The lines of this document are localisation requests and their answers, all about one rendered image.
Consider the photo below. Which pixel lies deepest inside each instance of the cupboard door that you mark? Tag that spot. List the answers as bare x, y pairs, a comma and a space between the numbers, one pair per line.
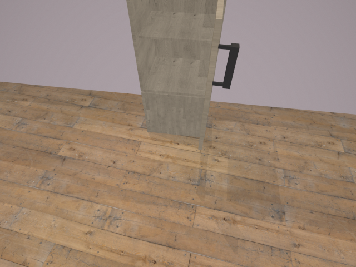
210, 76

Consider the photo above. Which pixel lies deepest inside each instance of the handle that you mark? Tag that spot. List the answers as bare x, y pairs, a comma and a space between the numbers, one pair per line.
233, 54

